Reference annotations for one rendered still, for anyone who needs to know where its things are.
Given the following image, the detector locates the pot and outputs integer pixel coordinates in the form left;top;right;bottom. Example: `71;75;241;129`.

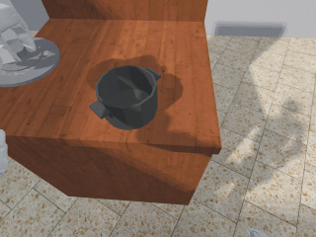
89;65;161;130

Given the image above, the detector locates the table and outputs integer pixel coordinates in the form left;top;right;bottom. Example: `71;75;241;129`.
0;0;222;205

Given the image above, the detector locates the robot right hand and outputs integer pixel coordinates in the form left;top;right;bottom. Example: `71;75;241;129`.
247;227;269;237

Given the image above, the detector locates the knob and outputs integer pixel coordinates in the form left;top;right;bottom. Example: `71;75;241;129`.
8;42;28;58

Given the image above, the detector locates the robot left hand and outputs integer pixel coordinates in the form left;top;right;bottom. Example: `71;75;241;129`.
0;3;37;65

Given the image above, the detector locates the lid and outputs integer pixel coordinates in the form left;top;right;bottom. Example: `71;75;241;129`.
0;37;61;88

